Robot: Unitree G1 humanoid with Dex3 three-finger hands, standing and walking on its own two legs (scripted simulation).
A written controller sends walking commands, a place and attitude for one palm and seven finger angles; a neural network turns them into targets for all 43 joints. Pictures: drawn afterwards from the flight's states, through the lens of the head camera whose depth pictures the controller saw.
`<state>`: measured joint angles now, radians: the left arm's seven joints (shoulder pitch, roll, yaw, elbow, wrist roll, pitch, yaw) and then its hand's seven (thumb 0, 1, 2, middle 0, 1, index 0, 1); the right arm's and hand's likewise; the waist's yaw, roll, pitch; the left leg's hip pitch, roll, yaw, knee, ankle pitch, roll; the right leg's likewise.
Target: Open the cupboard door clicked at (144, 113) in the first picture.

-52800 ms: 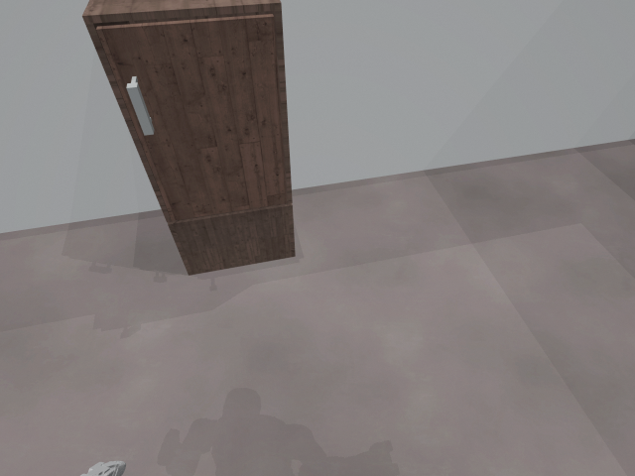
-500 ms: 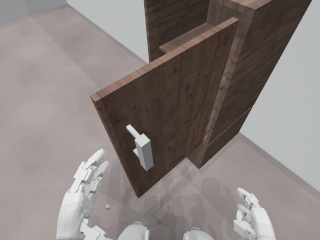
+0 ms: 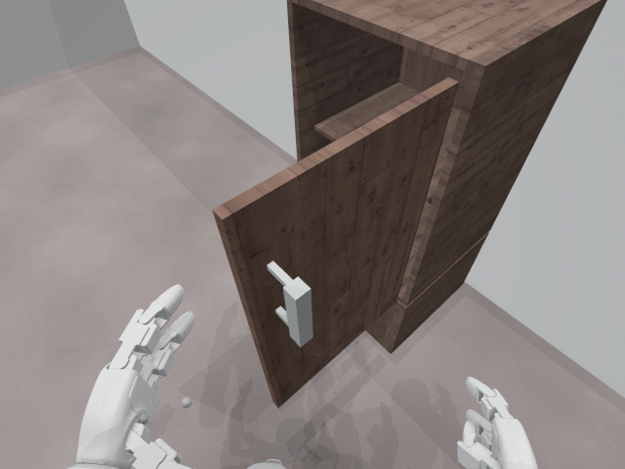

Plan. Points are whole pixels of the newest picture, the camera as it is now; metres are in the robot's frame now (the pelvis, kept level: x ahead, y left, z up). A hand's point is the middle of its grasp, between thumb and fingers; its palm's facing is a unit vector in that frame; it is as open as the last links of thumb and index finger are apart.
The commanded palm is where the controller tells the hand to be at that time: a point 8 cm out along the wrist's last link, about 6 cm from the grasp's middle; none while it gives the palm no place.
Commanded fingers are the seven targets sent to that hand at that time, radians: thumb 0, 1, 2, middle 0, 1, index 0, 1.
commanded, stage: draw the hand back to the body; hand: left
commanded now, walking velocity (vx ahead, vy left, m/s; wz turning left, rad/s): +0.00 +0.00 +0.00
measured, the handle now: (289, 304) +0.32 +0.06 +0.04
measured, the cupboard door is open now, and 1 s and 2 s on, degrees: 90 90 90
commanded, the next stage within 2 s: step back with the hand held close in 1.22 s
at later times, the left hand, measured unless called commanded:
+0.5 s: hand (69, 352) +0.20 +0.24 +0.15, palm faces +0.28 -0.89 -0.36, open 13.2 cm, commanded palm +0.15 +0.28 +0.18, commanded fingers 0.00 0.34 0.66 -0.18 -0.30 -0.18 -0.30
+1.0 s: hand out of the picture +0.21 +0.28 +0.22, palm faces +0.46 -0.80 -0.39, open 7.8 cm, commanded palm +0.16 +0.31 +0.24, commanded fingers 0.00 0.90 0.90 -0.20 -0.30 -0.20 -0.30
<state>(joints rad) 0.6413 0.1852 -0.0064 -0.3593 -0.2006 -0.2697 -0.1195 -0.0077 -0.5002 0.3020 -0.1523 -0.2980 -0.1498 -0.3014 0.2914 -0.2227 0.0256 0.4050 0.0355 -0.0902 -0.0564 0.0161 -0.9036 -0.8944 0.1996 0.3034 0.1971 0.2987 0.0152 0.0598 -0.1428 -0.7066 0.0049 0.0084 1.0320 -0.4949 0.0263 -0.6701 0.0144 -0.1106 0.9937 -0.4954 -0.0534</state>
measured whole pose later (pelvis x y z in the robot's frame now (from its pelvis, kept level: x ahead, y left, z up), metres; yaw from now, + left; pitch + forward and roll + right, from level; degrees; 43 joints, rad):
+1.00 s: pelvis +0.02 +0.02 +0.07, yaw -1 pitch -5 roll -1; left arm 0.47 0.34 0.34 -0.39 -0.07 -0.06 0.12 0.01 0.81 0.87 -0.21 -0.30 -0.20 -0.30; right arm 0.19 -0.24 0.02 0.63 0.00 -0.08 -0.07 0.01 -0.90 -0.89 0.20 0.30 0.20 0.30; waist 0.07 0.07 0.02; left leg -0.08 -0.03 0.04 0.42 -0.25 0.05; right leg -0.06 0.01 -0.06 0.39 -0.25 -0.02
